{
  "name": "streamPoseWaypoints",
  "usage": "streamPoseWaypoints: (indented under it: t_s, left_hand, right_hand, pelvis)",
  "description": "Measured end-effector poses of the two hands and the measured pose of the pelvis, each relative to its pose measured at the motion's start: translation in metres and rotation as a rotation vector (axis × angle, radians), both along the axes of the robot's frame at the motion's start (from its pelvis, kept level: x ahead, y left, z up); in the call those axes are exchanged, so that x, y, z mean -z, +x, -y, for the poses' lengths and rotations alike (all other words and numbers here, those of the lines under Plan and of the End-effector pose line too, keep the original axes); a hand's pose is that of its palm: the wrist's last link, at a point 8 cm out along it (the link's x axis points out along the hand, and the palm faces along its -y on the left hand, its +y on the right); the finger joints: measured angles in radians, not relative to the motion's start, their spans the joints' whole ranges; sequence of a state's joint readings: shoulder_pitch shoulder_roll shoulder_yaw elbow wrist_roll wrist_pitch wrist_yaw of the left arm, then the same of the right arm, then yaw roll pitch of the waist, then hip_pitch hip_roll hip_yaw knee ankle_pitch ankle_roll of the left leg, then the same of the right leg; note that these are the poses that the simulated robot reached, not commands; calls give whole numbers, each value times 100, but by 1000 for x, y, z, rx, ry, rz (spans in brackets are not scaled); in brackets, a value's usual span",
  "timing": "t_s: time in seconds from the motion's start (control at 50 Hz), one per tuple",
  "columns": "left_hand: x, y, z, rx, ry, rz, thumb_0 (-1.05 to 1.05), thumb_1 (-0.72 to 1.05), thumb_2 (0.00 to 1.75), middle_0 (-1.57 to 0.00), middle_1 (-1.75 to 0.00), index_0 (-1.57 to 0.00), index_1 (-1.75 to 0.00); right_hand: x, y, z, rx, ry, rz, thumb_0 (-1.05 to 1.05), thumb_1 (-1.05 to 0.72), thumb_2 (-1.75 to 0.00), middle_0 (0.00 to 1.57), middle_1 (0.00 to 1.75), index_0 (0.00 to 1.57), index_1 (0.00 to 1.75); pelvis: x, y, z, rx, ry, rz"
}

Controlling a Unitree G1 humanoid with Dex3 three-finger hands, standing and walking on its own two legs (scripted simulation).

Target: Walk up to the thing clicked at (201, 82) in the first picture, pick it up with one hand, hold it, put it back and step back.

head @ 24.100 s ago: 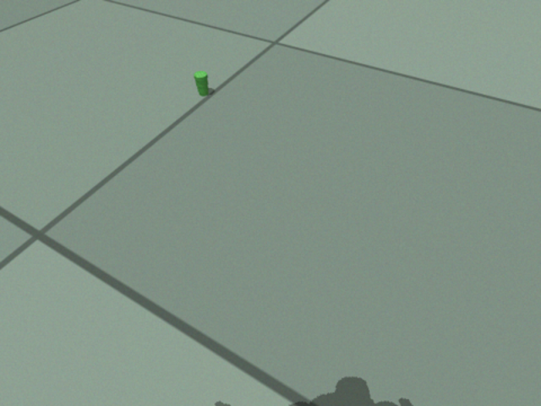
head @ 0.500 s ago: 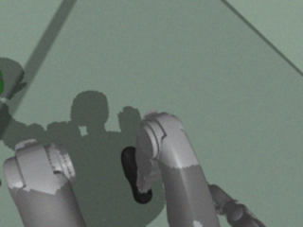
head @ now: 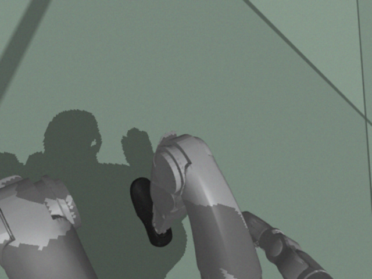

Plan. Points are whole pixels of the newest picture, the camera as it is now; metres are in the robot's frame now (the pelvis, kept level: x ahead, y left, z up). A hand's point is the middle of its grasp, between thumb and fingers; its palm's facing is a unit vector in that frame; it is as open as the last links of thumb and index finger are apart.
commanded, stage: loosen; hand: left
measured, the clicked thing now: out of the picture +0.49 +0.29 -0.23
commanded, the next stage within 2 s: open in 0.08 s
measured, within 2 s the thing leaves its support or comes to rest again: neither
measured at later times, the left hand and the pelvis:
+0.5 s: hand out of the picture +0.50 +0.30 -0.15, palm faces +0.38 -0.92 -0.02, open 12.4 cm; pelvis +0.00 +0.01 +0.00, yaw -1 degrees
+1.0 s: hand out of the picture +0.50 +0.31 -0.14, palm faces +0.39 -0.92 -0.02, open 17.2 cm; pelvis +0.00 +0.00 +0.01, yaw -1 degrees
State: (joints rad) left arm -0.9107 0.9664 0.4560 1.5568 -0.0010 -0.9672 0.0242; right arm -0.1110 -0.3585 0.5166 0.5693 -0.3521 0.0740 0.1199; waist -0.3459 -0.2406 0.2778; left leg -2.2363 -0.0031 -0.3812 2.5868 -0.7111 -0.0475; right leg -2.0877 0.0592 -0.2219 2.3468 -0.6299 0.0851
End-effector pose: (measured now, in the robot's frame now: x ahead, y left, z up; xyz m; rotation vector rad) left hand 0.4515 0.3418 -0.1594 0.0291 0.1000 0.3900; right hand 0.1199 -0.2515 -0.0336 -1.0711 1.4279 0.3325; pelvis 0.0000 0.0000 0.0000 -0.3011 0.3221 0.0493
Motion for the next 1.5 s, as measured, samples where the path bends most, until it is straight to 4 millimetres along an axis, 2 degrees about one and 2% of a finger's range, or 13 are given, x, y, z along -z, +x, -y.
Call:
streamPoseWaypoints:
  t_s: [0.08,0.22,0.42,0.66,0.94,1.04,1.16,1.24,1.42,1.5]
  left_hand:
    - [1,-2,0,-1,1,10,-3,-58,92,-61,-114,-135,-145]
    - [2,-3,-3,-12,1,25,-4,-56,76,-71,-104,-124,-124]
    - [-6,1,-3,-7,-4,62,-2,-51,55,-72,-78,-89,-82]
    - [-11,8,-3,-4,-4,48,-1,-54,30,-51,-45,-53,-45]
    - [-13,8,-5,8,6,66,1,-61,12,-20,-18,-21,-18]
    - [-29,15,-22,-31,14,129,0,-61,9,-13,-13,-14,-12]
    - [-65,18,-60,-44,71,148,-1,-61,5,-9,-9,-9,-8]
    - [-79,14,-77,-21,65,79,-2,-61,3,-8,-7,-8,-6]
    - [-90,2,-99,-42,98,-158,-2,-55,4,-7,-6,-8,-5]
    - [-117,-9,-123,-118,149,-189,-2,-52,5,-7,-7,-8,-6]
  right_hand:
    - [-2,5,-2,-23,-6,13,0,-91,-90,21,30,20,30]
    - [-6,8,-4,-40,-18,20,0,-91,-89,21,30,20,30]
    - [-9,7,-5,-37,-28,11,0,-91,-89,21,30,20,30]
    - [-11,1,-8,-9,-22,20,0,-91,-89,21,30,20,30]
    - [-11,0,-7,-2,-29,14,0,-90,-89,21,30,20,30]
    - [-11,-2,-4,19,-38,24,0,-90,-89,21,30,20,30]
    - [-9,-10,0,88,-41,28,0,-91,-89,21,30,20,30]
    - [-6,-14,-1,125,-16,33,0,-91,-89,21,30,20,30]
    - [-3,-20,-4,275,29,68,0,-90,-90,21,30,20,30]
    - [-1,-24,-3,341,47,64,0,-91,-90,21,30,20,31]
  pelvis:
    - [0,-2,-1,4,-5,8]
    - [-1,-3,-3,6,-14,10]
    - [-4,-2,-5,5,-20,8]
    - [-6,-3,-6,11,-24,2]
    - [-6,-4,-5,11,-18,2]
    - [-5,-4,-5,11,-14,1]
    - [-7,-2,-5,6,-3,-20]
    - [-10,-2,-5,0,8,-42]
    - [-19,-3,-4,-9,29,-96]
    - [-22,-2,-2,-19,45,-123]
